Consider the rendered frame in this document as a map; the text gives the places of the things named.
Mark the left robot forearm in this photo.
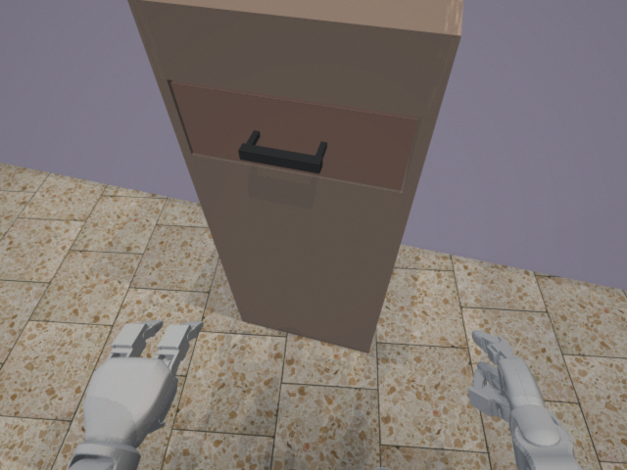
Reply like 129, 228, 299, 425
67, 440, 141, 470

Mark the robot left hand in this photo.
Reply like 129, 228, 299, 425
83, 320, 203, 448

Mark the cabinet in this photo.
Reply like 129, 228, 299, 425
127, 0, 463, 353

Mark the robot right hand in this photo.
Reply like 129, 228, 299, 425
467, 330, 546, 423

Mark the right robot forearm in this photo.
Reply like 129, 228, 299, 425
509, 404, 584, 470

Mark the handle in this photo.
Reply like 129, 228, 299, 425
238, 130, 327, 173

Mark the drawer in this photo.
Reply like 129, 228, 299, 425
170, 80, 418, 190

